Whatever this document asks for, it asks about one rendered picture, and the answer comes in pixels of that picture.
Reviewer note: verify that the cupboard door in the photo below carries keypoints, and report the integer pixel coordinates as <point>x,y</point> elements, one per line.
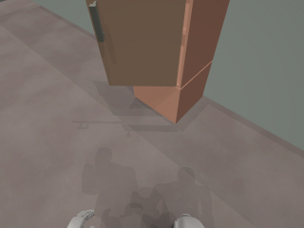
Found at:
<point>142,40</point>

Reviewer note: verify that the robot left hand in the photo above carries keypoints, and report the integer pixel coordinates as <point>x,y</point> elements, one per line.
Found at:
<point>81,219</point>

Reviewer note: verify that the robot right thigh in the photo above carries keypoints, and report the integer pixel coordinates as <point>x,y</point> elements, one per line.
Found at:
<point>187,222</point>

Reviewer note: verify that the handle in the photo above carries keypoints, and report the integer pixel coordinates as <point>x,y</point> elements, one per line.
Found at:
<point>97,21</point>

